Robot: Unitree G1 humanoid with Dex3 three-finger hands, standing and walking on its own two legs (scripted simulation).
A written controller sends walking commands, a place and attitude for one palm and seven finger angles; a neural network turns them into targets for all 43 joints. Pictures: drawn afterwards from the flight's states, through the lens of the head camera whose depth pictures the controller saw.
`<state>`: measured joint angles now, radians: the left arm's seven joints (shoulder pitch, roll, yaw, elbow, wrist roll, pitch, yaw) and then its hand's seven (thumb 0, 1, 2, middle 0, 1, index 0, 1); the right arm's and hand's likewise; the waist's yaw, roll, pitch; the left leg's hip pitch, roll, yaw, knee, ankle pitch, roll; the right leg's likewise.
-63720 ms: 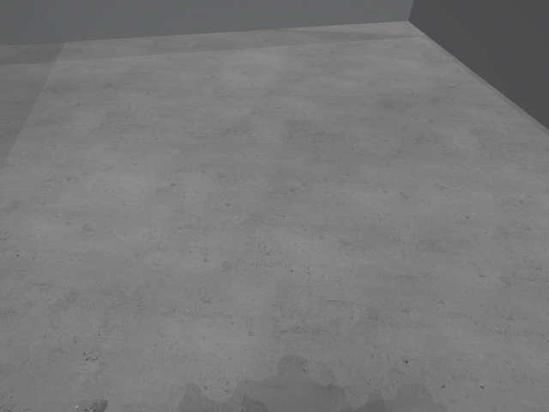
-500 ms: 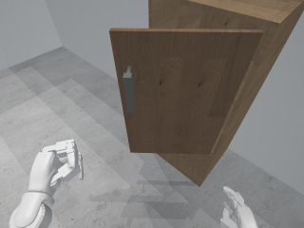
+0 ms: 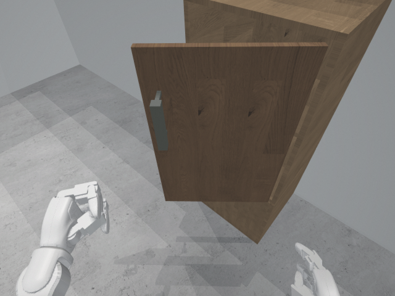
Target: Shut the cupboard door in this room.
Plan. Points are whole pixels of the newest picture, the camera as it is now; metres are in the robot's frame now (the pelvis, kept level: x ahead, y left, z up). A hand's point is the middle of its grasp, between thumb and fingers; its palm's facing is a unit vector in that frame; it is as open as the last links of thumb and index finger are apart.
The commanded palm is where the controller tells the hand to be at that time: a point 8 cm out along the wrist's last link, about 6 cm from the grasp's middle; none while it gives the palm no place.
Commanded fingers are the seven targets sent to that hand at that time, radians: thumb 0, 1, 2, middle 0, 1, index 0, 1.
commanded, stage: bring the fist close to the handle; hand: left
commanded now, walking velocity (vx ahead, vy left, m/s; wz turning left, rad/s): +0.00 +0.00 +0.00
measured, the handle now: (161, 121) +0.48 +0.13 +0.10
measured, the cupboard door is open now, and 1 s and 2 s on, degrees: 40 40 36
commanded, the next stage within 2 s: push the door shut along its arc in 1.44 s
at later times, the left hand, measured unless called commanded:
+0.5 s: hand (134, 183) +0.30 +0.15 +0.10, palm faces +0.04 -1.00 -0.01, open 3.1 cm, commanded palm +0.27 +0.20 +0.11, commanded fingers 0.00 0.90 0.90 -1.30 -1.50 -1.30 -1.50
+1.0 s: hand (167, 155) +0.37 +0.10 +0.10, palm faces +0.05 -1.00 -0.01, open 3.1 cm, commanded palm +0.35 +0.15 +0.11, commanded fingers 0.00 0.90 0.90 -1.30 -1.50 -1.30 -1.50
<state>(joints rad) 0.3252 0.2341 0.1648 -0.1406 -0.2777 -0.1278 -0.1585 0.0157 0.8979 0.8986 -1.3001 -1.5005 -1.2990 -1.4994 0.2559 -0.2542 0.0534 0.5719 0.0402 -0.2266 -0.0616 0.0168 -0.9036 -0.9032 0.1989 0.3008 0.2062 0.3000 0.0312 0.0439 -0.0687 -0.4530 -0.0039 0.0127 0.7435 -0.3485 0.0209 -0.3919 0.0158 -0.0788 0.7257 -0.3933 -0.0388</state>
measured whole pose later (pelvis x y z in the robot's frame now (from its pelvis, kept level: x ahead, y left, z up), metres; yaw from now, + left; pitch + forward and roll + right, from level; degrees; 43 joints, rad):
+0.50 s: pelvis +0.01 +0.00 +0.00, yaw -1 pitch +4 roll +0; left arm 0.09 0.17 0.08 0.00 -0.21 -0.08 -0.06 0.02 0.90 0.90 -1.30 -1.50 -1.30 -1.50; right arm 0.25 -0.25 0.05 0.59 0.04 -0.17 -0.04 0.02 -0.90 -0.90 0.20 0.30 0.21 0.30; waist 0.01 0.04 -0.07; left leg -0.43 -0.01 0.04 0.71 -0.35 0.02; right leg -0.38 0.01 -0.05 0.71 -0.39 -0.04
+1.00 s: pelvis +0.00 +0.00 +0.00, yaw -1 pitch +4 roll +0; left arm -0.30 0.11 0.03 0.39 -0.14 -0.10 0.09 0.02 0.90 0.90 -1.30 -1.50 -1.30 -1.50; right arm 0.24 -0.23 0.04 0.63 0.03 -0.08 -0.03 0.01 -0.90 -0.90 0.20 0.30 0.21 0.30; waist -0.01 0.03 -0.06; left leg -0.44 0.00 0.04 0.69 -0.33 0.02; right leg -0.41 0.02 -0.05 0.71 -0.38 -0.04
